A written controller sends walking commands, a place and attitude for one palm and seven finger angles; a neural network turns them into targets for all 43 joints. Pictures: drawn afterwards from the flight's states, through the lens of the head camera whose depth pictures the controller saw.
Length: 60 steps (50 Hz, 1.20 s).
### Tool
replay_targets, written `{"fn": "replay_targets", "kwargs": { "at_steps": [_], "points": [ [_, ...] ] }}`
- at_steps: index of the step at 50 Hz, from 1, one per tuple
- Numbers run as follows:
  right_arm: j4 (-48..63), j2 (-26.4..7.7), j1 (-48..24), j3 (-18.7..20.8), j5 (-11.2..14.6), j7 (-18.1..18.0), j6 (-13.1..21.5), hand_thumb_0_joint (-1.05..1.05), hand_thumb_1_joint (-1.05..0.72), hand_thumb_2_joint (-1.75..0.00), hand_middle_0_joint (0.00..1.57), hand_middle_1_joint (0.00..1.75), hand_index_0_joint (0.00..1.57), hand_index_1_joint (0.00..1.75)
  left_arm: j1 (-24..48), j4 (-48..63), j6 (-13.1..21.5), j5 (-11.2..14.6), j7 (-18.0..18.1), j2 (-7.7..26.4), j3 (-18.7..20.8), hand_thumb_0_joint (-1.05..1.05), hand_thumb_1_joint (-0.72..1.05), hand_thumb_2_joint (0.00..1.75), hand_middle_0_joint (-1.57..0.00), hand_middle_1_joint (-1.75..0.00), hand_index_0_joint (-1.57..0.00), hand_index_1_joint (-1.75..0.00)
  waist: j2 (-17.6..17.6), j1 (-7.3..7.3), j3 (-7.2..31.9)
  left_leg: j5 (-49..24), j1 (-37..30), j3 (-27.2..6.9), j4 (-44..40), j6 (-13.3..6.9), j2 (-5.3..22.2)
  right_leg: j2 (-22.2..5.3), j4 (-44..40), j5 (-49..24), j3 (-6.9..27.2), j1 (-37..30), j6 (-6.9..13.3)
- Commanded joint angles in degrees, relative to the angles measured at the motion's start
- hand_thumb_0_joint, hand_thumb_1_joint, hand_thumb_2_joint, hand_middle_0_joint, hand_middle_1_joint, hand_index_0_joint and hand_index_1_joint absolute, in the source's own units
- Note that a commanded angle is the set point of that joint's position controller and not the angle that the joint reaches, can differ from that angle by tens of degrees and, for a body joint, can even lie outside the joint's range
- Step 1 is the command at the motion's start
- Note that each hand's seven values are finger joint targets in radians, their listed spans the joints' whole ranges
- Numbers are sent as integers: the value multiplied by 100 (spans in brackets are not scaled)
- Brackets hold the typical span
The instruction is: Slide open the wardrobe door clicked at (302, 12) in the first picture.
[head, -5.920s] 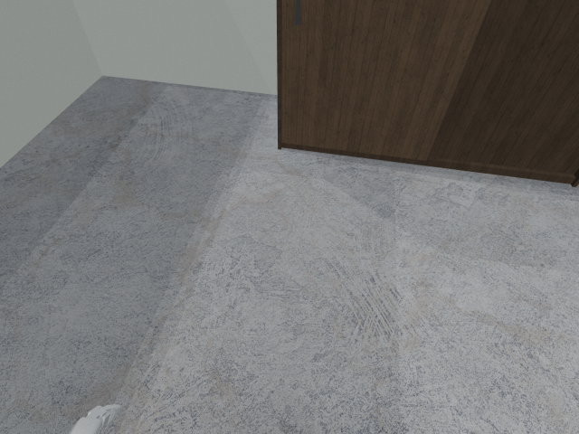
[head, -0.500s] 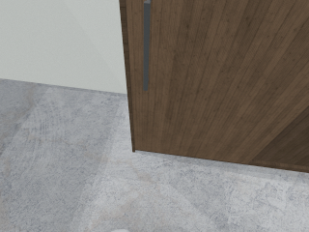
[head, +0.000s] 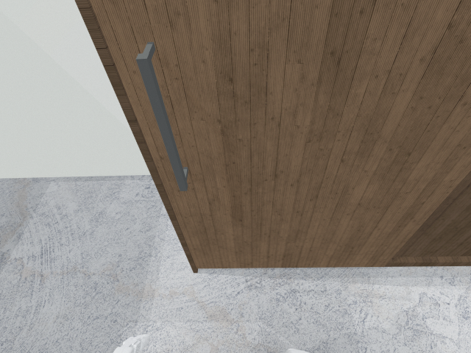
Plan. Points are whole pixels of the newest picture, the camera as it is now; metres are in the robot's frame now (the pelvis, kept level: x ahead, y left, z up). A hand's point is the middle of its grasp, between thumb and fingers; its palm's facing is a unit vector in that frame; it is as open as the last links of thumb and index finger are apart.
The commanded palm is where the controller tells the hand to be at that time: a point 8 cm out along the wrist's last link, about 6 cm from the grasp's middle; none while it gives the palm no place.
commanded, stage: come to a stop and stand still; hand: left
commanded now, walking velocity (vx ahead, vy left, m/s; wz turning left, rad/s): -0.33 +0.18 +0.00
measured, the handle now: (169, 130) +0.51 +0.14 +0.10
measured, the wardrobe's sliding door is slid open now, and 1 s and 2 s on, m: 0.00 0.00 0.00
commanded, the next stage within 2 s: look again from close up in 1.80 s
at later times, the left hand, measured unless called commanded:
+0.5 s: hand out of the picture +0.04 +0.24 -0.18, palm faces +0.09 -0.98 -0.19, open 7.3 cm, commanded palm none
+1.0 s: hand out of the picture +0.00 +0.18 -0.14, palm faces +0.01 -0.97 -0.23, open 7.3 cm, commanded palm none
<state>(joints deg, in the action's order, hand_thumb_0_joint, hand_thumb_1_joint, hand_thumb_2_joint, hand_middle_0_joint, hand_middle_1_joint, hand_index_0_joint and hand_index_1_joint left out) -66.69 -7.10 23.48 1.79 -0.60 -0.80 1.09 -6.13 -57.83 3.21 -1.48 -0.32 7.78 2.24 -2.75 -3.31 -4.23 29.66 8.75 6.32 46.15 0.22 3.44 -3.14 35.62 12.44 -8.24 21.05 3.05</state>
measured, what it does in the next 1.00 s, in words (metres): steps on the spot: left foot, then right foot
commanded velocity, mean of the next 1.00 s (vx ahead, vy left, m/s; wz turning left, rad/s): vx -0.02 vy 0.00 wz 0.00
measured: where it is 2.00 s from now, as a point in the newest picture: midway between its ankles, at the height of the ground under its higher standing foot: outside the picture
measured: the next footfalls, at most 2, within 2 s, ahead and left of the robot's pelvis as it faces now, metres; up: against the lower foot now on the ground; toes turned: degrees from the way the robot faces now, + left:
left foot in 0.40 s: +0.09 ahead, +0.14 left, +0.00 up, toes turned +5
right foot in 0.92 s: -0.03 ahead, -0.10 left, +0.00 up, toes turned -4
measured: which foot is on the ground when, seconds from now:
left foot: up 0.00-0.38, down 0.40-0.92, up 0.94-1.00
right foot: down 0.00-0.42, up 0.44-0.90, down 0.92-1.00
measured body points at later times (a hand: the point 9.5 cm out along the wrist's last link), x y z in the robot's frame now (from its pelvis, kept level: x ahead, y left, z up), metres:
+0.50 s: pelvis +0.02 +0.05 +0.01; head +0.04 +0.08 +0.46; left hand +0.04 +0.29 -0.16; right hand +0.11 -0.19 -0.12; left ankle +0.05 +0.14 -0.72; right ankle +0.04 -0.09 -0.69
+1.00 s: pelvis -0.02 +0.00 +0.02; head -0.03 -0.03 +0.47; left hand +0.00 +0.23 -0.12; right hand -0.07 -0.23 -0.15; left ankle +0.04 +0.14 -0.71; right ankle -0.07 -0.10 -0.72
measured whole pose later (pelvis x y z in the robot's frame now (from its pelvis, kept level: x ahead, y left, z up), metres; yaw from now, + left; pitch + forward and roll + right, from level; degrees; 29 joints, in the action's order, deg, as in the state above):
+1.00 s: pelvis -0.02 +0.00 +0.02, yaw -1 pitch -1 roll +1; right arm -65.1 -11.1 19.9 3.1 -0.9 -0.8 -3.0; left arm -16.9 -62.4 -0.7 -1.3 1.1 7.4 1.2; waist -2.6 -1.2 1.6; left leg 17.5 18.7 3.5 30.8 1.5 2.3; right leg -1.1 22.2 16.3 -3.3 5.4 1.2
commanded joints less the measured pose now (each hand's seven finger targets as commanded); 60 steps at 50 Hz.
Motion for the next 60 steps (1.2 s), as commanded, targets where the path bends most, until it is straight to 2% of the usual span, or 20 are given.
{"fn": "replay_targets", "kwargs": {
  "at_steps": [1, 3, 5, 14, 18, 19, 20, 21, 22, 26, 31, 39, 43, 44, 46, 47, 49, 52, 56, 60],
  "points": [
    [495, -415, -247, 117, -6, -24, 80, 0, -90, -90, 20, 30, 20, 30, -1124, -119, -13, 81, 186, 992, 233, 0, 90, 90, -20, -30, -20, -30, 930, 584, 236, -264, 2010, -558, 2073, -20, 299, -1932, -2146, -1156, 2127, -1342, 821],
    [359, -163, -43, 49, -1, -54, -65, 0, -90, -90, 20, 30, 20, 30, -657, -5, -9, 57, 218, 637, 84, 0, 90, 90, -20, -30, -20, -30, 495, 223, 151, -652, 1279, -602, 1316, 123, 347, -1566, -2096, -2263, 1213, -450, 563],
    [321, -67, 77, 26, 22, -57, -176, 0, -90, -90, 20, 30, 20, 30, -630, 17, -32, 14, 259, 658, 110, 0, 90, 90, -20, -30, -20, -30, 598, 188, 402, -699, 1025, -432, 715, 233, 206, -1395, -1812, -3355, 807, -528, 521],
    [955, -551, -864, 211, 25, -35, -353, 0, -90, -90, 20, 30, 20, 30, -734, 113, -308, -34, 317, 1150, 309, 0, 90, 90, -20, -30, -20, -30, 1441, 459, 604, -495, 1318, -461, 131, 325, -78, -1605, -1339, -3798, 1059, -1198, 799],
    [933, -583, -613, 196, 26, -30, -261, 0, -90, -90, 20, 30, 20, 30, -541, 175, -386, 1, 301, 1173, 311, 0, 90, 90, -20, -30, -20, -30, 1311, 214, 725, -1821, 247, -308, -1662, 262, -101, -1226, -877, -2467, 876, -814, 358],
    [878, -695, -518, 199, 11, -33, -196, 0, -90, -90, 20, 30, 20, 30, -622, 168, -416, 33, 285, 997, 265, 0, 90, 90, -20, -30, -20, -30, 679, 187, 826, -2588, -334, -432, -2225, 199, 154, -916, -465, -1502, 711, -501, 76],
    [995, -1140, -576, 262, -42, -45, -123, 0, -90, -90, 20, 30, 20, 30, -906, 231, -460, 80, 268, 683, 199, 0, 90, 90, -20, -30, -20, -30, -786, 258, 876, -3956, -442, -1668, -2664, -161, 1265, -273, 175, 354, 328, 56, -323],
    [1143, -1421, -823, 284, -62, -80, -147, 0, -90, -90, 20, 30, 20, 30, -931, 257, -503, 94, 284, 604, 157, 0, 90, 90, -20, -30, -20, -30, -1417, 260, 673, -4753, 177, -2276, -3002, -723, 1961, 97, 1082, 2053, 493, 118, -494],
    [1211, -1390, -1045, 245, -93, -96, -157, 0, -90, -90, 20, 30, 20, 30, -863, 253, -522, 76, 289, 721, 183, 0, 90, 90, -20, -30, -20, -30, -882, 279, 510, -3923, 760, -1998, -3070, -1016, 2004, 41, 1681, 2064, 839, -175, -431],
    [1244, -1143, -1513, 143, -78, -224, -114, 0, -90, -90, 20, 30, 20, 30, -1154, -61, -619, -5, 162, 839, 266, 0, 90, 90, -20, -30, -20, -30, -653, 451, 201, -2381, 661, -1541, -3302, -687, 1378, 131, 2535, 1106, 1176, 409, -525],
    [1077, -1143, -970, 237, -60, -246, -84, 0, -90, -90, 20, 30, 20, 30, -1142, -62, -643, -18, 98, 824, 283, 0, 90, 90, -20, -30, -20, -30, -480, 213, 524, -1703, -160, -1630, -3470, -644, 1403, 93, 2435, 857, 1167, 713, -653],
    [847, -1242, -634, 322, -124, -147, -103, 0, -90, -90, 20, 30, 20, 30, -987, -61, -572, 9, 42, 523, 96, 0, 90, 90, -20, -30, -20, -30, -776, 38, 483, -619, -107, -1761, -3699, -684, 1241, 129, 494, 1523, 622, -112, -497],
    [713, -1224, -756, 335, -101, -88, -164, 0, -90, -90, 20, 30, 20, 30, -1755, -427, -471, 71, 76, 388, 51, 0, 90, 90, -20, -30, -20, -30, -714, 393, 598, -313, 446, -1240, -3567, -329, 835, 349, -1347, 663, 175, -1444, -374],
    [641, -995, -728, 301, -58, -70, -159, 0, -90, -90, 20, 30, 20, 30, -1894, -514, -409, 53, 113, 497, 46, 0, 90, 90, -20, -30, -20, -30, -338, 461, 467, -476, 790, -981, -3208, -159, 570, 203, -1974, 251, 317, -1893, -334],
    [739, -384, -803, 103, 24, -21, -159, 0, -90, -90, 20, 30, 20, 30, -1764, -457, -322, 5, 209, 1092, 111, 0, 90, 90, -20, -30, -20, -30, 1521, 478, -42, -505, 1817, -229, -1789, 199, -109, -1386, -3057, 1892, 2168, -1611, 160],
    [838, -579, -1005, 123, -26, 19, -193, 0, -90, -90, 20, 30, 20, 30, -1419, -273, -327, 27, 222, 1208, 95, 0, 90, 90, -20, -30, -20, -30, 1401, 499, -393, -393, 1698, -389, -1371, 162, 4, -1760, -3338, 2539, 2420, -711, 345],
    [693, -560, -856, 129, -83, 46, -234, 0, -90, -90, 20, 30, 20, 30, -1143, -245, -222, 39, 252, 966, 72, 0, 90, 90, -20, -30, -20, -30, 1621, 400, -838, -1049, 1517, -505, -984, 112, 56, -1440, -3263, 1872, 2252, -196, 301],
    [428, -520, -345, 94, -55, 58, -201, 0, -90, -90, 20, 30, 20, 30, -1218, -267, -151, 67, 238, 771, 4, 0, 90, 90, -20, -30, -20, -30, 1039, 299, -708, -1324, 1664, -421, -592, 187, -17, -1179, -2701, -30, 1518, -887, 254],
    [521, -630, -507, 104, -26, 7, -240, 0, -90, -90, 20, 30, 20, 30, -1623, -391, -124, 75, 282, 796, 37, 0, 90, 90, -20, -30, -20, -30, 1040, 450, -253, -1126, 1981, -428, 8, 328, -36, -1381, -2017, -2797, 1314, -1749, 285],
    [732, -672, -884, 126, 7, -16, -280, 0, -90, -90, 20, 30, 20, 30, -1860, -437, -179, 30, 355, 846, 112, 0, 90, 90, -20, -30, -20, -30, 1111, 601, 122, -843, 2082, -439, 101, 332, -46, -1500, -1493, -4096, 1389, -2271, 488]
  ]
}}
